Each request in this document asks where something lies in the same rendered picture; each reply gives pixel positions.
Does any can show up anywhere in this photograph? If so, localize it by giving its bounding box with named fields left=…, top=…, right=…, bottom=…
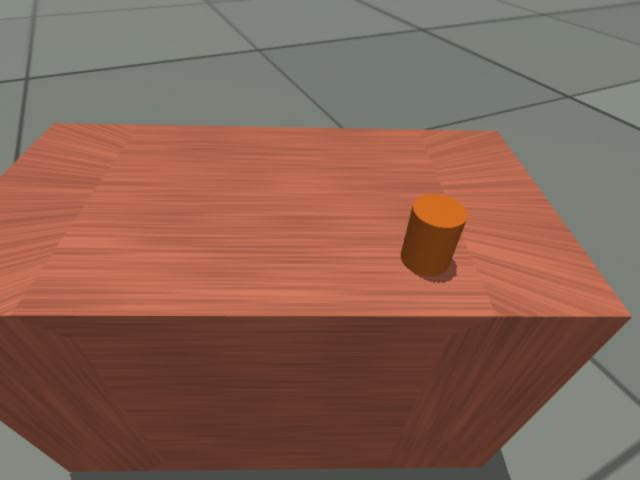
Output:
left=401, top=194, right=468, bottom=276

